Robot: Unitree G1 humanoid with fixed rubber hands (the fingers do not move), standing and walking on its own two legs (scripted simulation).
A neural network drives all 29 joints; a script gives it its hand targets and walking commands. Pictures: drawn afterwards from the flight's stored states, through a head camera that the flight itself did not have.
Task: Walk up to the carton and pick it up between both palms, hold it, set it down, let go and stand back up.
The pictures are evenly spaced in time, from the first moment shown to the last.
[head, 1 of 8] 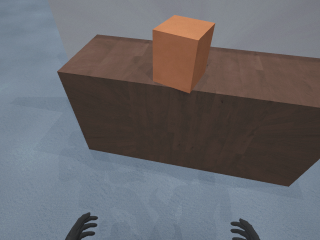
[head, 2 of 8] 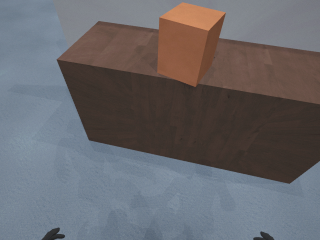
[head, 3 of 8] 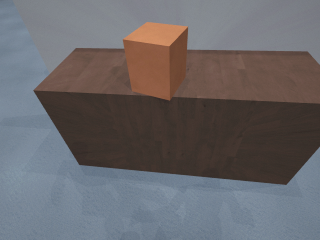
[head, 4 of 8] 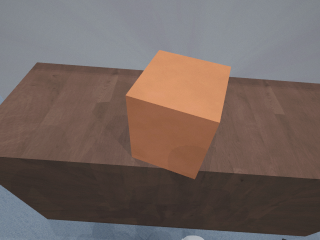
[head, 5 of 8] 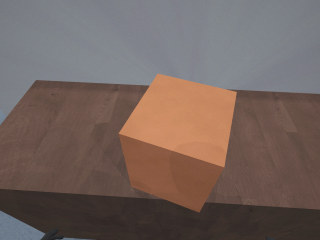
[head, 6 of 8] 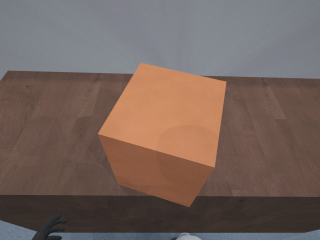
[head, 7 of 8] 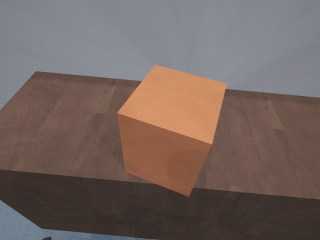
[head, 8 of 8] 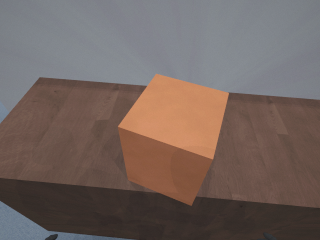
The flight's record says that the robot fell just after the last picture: no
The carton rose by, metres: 0.00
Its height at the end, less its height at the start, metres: +0.00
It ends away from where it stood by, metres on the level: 0.00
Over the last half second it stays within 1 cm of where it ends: yes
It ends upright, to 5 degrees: yes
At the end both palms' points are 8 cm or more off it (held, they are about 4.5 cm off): yes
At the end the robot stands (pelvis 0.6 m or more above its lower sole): yes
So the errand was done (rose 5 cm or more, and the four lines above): no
